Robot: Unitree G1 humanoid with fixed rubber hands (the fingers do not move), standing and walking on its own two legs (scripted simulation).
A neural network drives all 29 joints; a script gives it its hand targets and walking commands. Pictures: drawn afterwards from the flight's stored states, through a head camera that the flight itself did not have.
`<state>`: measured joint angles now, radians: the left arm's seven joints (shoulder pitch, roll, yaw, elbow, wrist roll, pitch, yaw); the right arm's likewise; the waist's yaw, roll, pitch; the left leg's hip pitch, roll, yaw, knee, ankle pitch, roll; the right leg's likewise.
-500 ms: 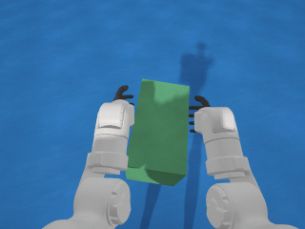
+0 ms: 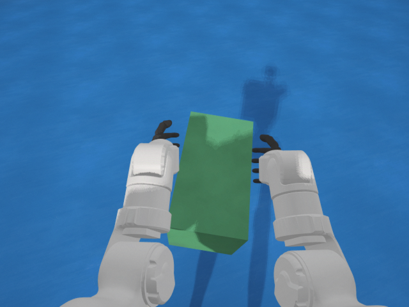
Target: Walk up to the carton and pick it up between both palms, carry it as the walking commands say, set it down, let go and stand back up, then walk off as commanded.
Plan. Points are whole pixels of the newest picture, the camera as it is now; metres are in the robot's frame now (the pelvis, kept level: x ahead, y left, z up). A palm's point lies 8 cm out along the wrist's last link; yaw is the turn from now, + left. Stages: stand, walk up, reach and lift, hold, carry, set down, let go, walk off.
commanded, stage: carry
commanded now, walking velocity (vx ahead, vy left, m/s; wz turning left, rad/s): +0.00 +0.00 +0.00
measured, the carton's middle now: (211, 183) +0.39 +0.02 +0.03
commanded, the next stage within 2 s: hold in 0.08 s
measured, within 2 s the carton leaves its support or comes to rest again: neither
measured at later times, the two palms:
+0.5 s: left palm (146, 203) +0.30 +0.14 +0.08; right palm (274, 211) +0.28 -0.09 +0.08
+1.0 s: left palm (141, 218) +0.28 +0.15 +0.06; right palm (260, 231) +0.26 -0.07 +0.05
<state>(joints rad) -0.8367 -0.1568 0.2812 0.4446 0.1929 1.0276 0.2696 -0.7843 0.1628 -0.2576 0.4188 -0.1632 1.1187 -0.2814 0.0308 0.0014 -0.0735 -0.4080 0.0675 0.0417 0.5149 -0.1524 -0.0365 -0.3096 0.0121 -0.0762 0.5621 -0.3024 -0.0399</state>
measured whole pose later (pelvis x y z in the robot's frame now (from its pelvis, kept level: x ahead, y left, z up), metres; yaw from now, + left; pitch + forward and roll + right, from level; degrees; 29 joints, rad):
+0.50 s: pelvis -0.01 +0.04 +0.01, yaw -4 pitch -12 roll +1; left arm -0.40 -0.20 0.22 0.41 0.34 0.73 0.04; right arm -0.45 0.21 -0.24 0.45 -0.31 0.74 -0.06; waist 0.00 -0.01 0.04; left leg -0.05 -0.04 -0.06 0.39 -0.13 0.00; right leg 0.00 -0.04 0.03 0.47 -0.26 0.02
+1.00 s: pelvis -0.07 +0.06 -0.01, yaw -4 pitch -12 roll +0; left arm -0.74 -0.29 0.61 0.70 0.55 0.56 0.11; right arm -0.70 0.28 -0.59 0.72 -0.54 0.54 -0.11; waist 0.02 -0.03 0.17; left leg -0.22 -0.06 -0.07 0.54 -0.17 0.01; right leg -0.16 0.03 0.13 0.60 -0.25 0.01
